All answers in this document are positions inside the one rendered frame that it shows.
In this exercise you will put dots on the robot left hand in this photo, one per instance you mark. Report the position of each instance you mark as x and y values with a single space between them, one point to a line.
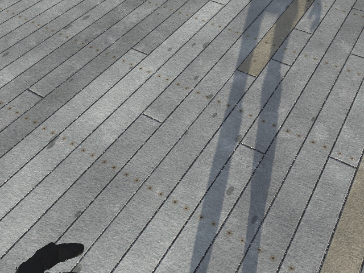
50 255

